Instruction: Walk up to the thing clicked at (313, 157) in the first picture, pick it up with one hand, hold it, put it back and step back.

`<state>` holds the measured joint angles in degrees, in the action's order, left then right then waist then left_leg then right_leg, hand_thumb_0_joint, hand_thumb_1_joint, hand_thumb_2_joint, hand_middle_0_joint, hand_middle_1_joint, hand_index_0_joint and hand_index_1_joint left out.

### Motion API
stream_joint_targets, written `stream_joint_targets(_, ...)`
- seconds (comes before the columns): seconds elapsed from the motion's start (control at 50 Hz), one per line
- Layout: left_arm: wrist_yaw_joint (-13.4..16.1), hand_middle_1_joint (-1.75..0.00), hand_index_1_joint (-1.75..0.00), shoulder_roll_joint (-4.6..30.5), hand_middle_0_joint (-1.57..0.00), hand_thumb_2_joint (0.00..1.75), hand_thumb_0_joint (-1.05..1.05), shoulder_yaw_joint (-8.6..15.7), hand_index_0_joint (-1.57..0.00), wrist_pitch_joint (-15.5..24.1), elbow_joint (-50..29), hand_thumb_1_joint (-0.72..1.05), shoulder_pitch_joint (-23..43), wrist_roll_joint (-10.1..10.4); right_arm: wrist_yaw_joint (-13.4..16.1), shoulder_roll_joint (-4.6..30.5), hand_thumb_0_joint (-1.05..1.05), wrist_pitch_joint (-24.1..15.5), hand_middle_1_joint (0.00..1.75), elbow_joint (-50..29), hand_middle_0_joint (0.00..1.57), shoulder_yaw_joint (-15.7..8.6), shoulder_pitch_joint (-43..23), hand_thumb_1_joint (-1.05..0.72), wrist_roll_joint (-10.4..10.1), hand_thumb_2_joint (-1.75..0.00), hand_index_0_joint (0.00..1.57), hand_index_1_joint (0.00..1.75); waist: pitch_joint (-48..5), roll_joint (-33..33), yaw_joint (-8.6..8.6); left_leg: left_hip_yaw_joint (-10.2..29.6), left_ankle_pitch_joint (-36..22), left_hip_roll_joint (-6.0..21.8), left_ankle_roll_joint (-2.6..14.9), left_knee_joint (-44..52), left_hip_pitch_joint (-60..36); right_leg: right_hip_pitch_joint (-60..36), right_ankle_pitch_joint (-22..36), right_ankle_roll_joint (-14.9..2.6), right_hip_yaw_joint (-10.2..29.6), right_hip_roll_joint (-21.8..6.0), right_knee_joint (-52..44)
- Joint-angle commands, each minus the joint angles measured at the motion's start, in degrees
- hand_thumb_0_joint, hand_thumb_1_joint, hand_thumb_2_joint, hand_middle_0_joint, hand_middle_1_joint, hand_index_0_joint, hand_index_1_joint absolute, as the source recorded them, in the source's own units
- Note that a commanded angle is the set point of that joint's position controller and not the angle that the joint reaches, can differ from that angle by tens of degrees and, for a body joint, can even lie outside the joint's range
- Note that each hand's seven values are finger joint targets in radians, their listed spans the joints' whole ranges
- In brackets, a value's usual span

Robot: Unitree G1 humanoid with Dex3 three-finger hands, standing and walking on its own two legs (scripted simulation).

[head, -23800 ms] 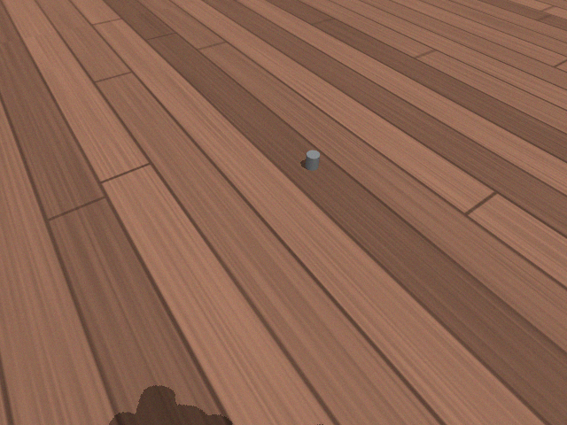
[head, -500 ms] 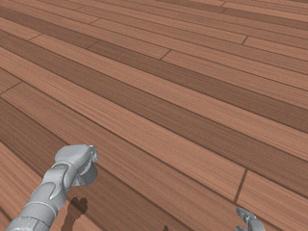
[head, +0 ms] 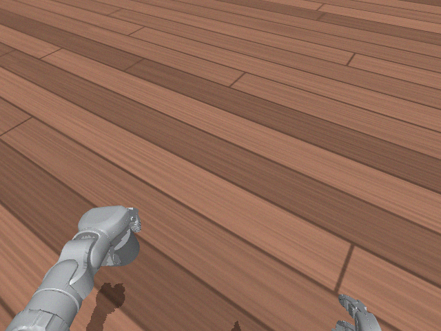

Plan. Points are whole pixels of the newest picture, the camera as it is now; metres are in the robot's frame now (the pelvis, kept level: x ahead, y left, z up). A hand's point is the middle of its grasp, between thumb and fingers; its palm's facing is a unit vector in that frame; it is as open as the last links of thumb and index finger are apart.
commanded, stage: hold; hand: left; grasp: from above
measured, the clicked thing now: (118, 243) +0.31 +0.24 -0.07
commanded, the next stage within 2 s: crouch in 0.26 s
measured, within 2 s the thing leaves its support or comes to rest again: neither
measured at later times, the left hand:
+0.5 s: hand (112, 241) +0.30 +0.24 -0.04, palm faces -0.45 -0.08 -0.89, open 9.1 cm
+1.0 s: hand (124, 259) +0.34 +0.28 -0.23, palm faces -0.41 +0.04 -0.91, open 9.2 cm
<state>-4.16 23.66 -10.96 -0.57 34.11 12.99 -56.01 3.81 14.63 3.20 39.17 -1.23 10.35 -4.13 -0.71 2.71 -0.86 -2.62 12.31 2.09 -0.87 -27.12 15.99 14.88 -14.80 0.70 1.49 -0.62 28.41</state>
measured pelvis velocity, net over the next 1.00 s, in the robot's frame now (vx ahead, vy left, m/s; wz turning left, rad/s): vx -0.05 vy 0.01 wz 0.00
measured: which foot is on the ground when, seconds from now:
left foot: down 0.00-1.00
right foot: down 0.00-1.00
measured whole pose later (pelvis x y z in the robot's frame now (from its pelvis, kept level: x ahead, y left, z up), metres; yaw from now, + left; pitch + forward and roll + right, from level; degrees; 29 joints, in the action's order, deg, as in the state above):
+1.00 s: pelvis -0.05 +0.01 -0.13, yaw +0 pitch +24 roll -3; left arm 18.9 28.5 -4.2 6.5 67.1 35.6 -67.5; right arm 0.5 16.0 2.0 40.6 -3.6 12.8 0.8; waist -9.0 0.9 5.6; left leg 1.2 28.1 3.0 0.0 -76.4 72.7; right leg 68.8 -30.0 1.7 -0.6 0.2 74.5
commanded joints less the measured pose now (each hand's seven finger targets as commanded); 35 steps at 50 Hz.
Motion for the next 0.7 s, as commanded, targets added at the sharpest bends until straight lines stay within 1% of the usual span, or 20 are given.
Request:
stream_joint_targets(0.0,2.94,-1.11,-0.95,11.34,-0.79,0.72,0.00,5.72,-0.95,-0.03,-11.30,0.68,19.63,0.03,0.34,6.94,0.00,-2.40,0.30,-7.73,0.20,-2.51,-4.66,-0.90,0.21,-0.90,0.20,0.30,-14.16,-2.07,0.57,-0.26,-10.98,-2.70,1.92,2.23,-9.60,-1.15,11.27,-0.64,-0.65,2.17,-4.62)
stream_joint_targets(0.02,3.20,-1.12,-0.95,12.23,-0.78,0.70,0.00,6.51,-0.95,0.03,-12.36,0.70,20.54,0.02,0.37,6.98,0.00,-2.41,0.30,-7.60,0.20,-2.58,-4.73,-0.90,0.20,-0.90,0.20,0.30,-14.50,-0.76,0.09,-0.28,-11.04,-2.80,1.78,2.37,-9.57,-1.10,11.14,-0.77,-0.62,2.13,-4.65)
stream_joint_targets(0.04,3.46,-1.13,-0.96,13.20,-0.77,0.72,0.00,7.38,-0.94,-0.09,-10.51,0.68,19.62,-0.18,0.32,7.21,0.00,-2.32,0.30,-7.43,0.20,-2.60,-4.43,-0.90,0.37,-0.90,0.20,0.30,-13.96,-1.02,0.45,-0.19,-10.74,-2.77,1.77,2.38,-9.21,-1.08,10.81,-0.80,-0.65,2.10,-4.78)
stream_joint_targets(0.06,3.42,-1.14,-0.96,12.96,-0.76,0.72,0.00,6.88,-0.93,0.24,-12.67,0.68,21.20,-0.11,0.29,7.01,0.00,-2.32,0.30,-7.51,0.20,-2.63,-4.53,-0.90,0.38,-0.90,0.20,0.30,-14.48,-0.10,0.01,-0.10,-10.68,-2.67,1.63,2.62,-9.32,-1.20,10.54,-0.99,-0.84,2.22,-4.62)
stream_joint_targets(0.12,3.56,-1.15,-0.97,12.26,-0.77,0.72,0.00,6.22,-0.94,0.23,-11.69,0.69,20.77,-0.16,0.29,6.96,0.00,-2.20,0.30,-7.56,0.20,-2.58,-4.57,-0.90,0.32,-0.90,0.20,0.30,-14.47,-0.44,0.39,-0.16,-10.74,-2.66,1.65,2.57,-9.73,-1.20,10.57,-0.90,-0.81,2.24,-4.69)
stream_joint_targets(0.16,3.75,-1.13,-0.97,13.97,-0.78,0.74,0.00,7.88,-0.94,0.37,-11.52,0.68,20.62,-0.25,0.35,7.06,0.00,-2.11,0.30,-7.39,0.20,-2.69,-4.41,-0.90,0.27,-0.90,0.20,0.30,-14.83,-0.18,-0.07,-0.31,-11.35,-2.77,1.72,2.33,-9.64,-1.57,11.30,-0.78,-0.72,2.08,-4.76)
stream_joint_targets(0.2,3.57,-1.15,-0.97,12.11,-0.78,0.73,0.00,5.95,-0.95,0.57,-12.07,0.70,21.91,-0.12,0.28,6.96,0.00,-2.07,0.30,-7.23,0.20,-2.80,-4.26,-0.90,0.34,-0.90,0.20,0.30,-15.82,-0.29,0.39,-0.22,-12.11,-2.60,1.70,2.30,-10.28,-1.87,12.16,-0.87,-0.79,2.17,-4.33)
stream_joint_targets(0.24,3.87,-1.13,-0.97,13.34,-0.79,0.75,0.00,7.59,-0.95,0.32,-10.13,0.69,19.53,-0.44,0.33,7.34,0.00,-1.90,0.30,-7.00,0.20,-3.18,-3.49,-0.90,0.23,-0.90,0.20,0.30,-15.76,-1.01,0.09,-0.17,-13.98,-2.48,1.73,2.12,-10.12,-2.10,13.75,-0.93,-1.04,2.31,-4.09)
stream_joint_targets(0.3,3.78,-1.14,-0.97,11.88,-0.79,0.74,0.00,6.00,-0.96,0.29,-10.34,0.71,20.58,-0.19,0.23,7.05,0.00,-1.78,0.30,-7.13,0.20,-3.25,-3.63,-0.90,0.11,-0.90,0.20,0.30,-16.13,-1.86,0.38,-0.20,-15.43,-2.65,1.97,1.91,-10.69,-2.53,16.12,-0.58,-1.10,2.16,-4.16)
stream_joint_targets(0.32,3.79,-1.13,-0.97,12.50,-0.80,0.75,0.00,6.83,-0.96,0.14,-9.14,0.70,19.41,-0.16,0.24,7.17,0.00,-1.63,0.30,-7.06,0.20,-3.28,-3.59,-0.90,0.08,-0.90,0.20,0.30,-15.47,-2.34,0.20,-0.36,-15.45,-2.83,2.14,1.72,-10.33,-2.68,16.51,-0.31,-0.96,1.93,-4.54)
stream_joint_targets(0.34,3.74,-1.21,-1.00,11.52,-0.75,0.72,0.00,5.96,-0.97,0.12,-9.89,0.76,19.39,0.06,0.18,7.21,0.00,-1.59,0.30,-7.20,0.20,-3.34,-3.63,-0.90,0.15,-0.90,0.20,0.30,-15.56,-2.41,0.42,-0.27,-15.45,-2.78,2.03,1.81,-10.39,-2.47,16.37,-0.40,-0.96,2.00,-4.44)
stream_joint_targets(0.36,3.72,-1.19,-0.96,12.69,-0.67,0.68,0.00,6.72,-0.89,0.33,-10.44,0.68,20.69,-0.03,0.15,7.26,0.00,-1.57,0.30,-7.08,0.20,-3.31,-3.06,-0.87,0.14,-0.88,0.20,0.30,-16.04,-2.05,0.28,-0.39,-15.06,-2.70,2.05,1.87,-10.29,-2.80,15.76,-0.57,-1.05,2.01,-4.43)
stream_joint_targets(0.38,3.76,-1.16,-0.96,13.11,-0.67,0.66,0.00,6.90,-0.87,0.40,-9.21,0.61,20.31,-0.14,0.18,7.38,0.00,-1.48,0.30,-7.06,0.20,-3.20,-3.15,-0.89,0.19,-0.89,0.20,0.30,-15.00,-1.25,0.29,-0.32,-14.61,-2.64,1.86,2.25,-9.98,-2.19,14.93,-0.80,-1.13,2.07,-4.51)
stream_joint_targets(0.42,3.63,-1.14,-0.95,11.30,-0.67,0.68,0.00,5.53,-0.85,0.85,-7.27,0.58,18.75,-0.60,0.12,7.14,0.00,-1.35,0.30,-7.47,0.20,-3.08,-3.42,-0.89,0.16,-0.89,0.20,0.30,-12.93,-3.08,0.51,-0.20,-12.69,-2.71,1.97,2.36,-8.85,-1.46,13.01,-0.75,-1.15,2.02,-4.91)
stream_joint_targets(0.48,4.33,-1.12,-0.95,12.06,-0.66,0.68,0.00,6.56,-0.83,2.00,-4.82,0.54,17.73,-1.61,0.10,7.13,0.00,-1.00,0.30,-7.27,0.20,-3.13,-2.56,-0.89,0.27,-0.90,0.20,0.30,-12.50,-3.52,0.66,-0.44,-12.33,-3.04,2.18,1.50,-7.48,-0.89,13.24,-0.58,-0.83,1.62,-4.54)
stream_joint_targets(0.5,4.77,-1.12,-0.95,11.58,-0.67,0.69,0.00,6.13,-0.84,2.49,-3.66,0.55,17.62,-1.93,0.06,7.15,0.00,-0.83,0.30,-7.13,0.20,-3.17,-2.54,-0.89,0.40,-0.90,0.20,0.30,-12.23,-4.30,1.01,-0.33,-12.29,-3.07,2.18,1.19,-7.09,-0.40,13.43,-0.52,-0.89,1.60,-4.16)
stream_joint_targets(0.58,8.73,-1.13,-0.97,11.54,-0.70,0.72,0.00,6.98,-0.86,5.44,1.93,0.57,20.32,-3.44,-0.33,7.30,0.00,-0.22,0.30,-6.14,0.20,-3.21,-1.55,-0.89,1.27,-0.90,0.20,0.30,-9.79,-4.34,2.40,0.11,-8.07,-3.05,1.74,-2.66,-1.50,5.94,8.83,-0.98,-1.07,1.59,-0.66)
stream_joint_targets(0.64,13.02,-1.14,-0.96,13.10,-0.67,0.69,0.00,7.94,-0.84,7.27,3.74,0.56,25.90,-5.75,-0.90,7.93,0.00,-0.01,0.30,-5.08,0.20,-3.82,0.19,-0.89,2.36,-0.89,0.20,0.30,-14.98,-2.10,3.18,0.33,-7.88,-2.92,1.26,-9.68,2.80,11.99,8.82,-1.12,-1.17,1.64,5.69)
stream_joint_targets(0.66,14.73,-1.15,-0.98,13.70,-0.67,0.72,0.00,8.58,-0.83,7.38,6.49,0.55,26.51,-6.97,-1.19,8.26,0.00,-0.04,0.30,-4.61,0.20,-4.06,0.70,-0.89,2.74,-0.90,0.20,0.30,-16.45,-1.33,3.64,0.22,-7.44,-2.90,1.13,-13.04,5.29,14.69,8.62,-1.06,-1.08,1.57,8.30)
stream_joint_targets(0.68,16.44,-1.13,-0.98,12.67,-0.69,0.75,0.00,8.01,-0.84,7.70,8.96,0.55,27.37,-7.71,-1.49,8.27,0.00,-0.18,0.30,-4.52,0.20,-4.17,1.37,-0.90,3.07,-0.90,0.20,0.30,-17.10,-2.05,4.21,0.30,-6.18,-2.90,1.00,-16.48,8.73,18.09,7.56,-1.00,-1.13,1.63,11.22)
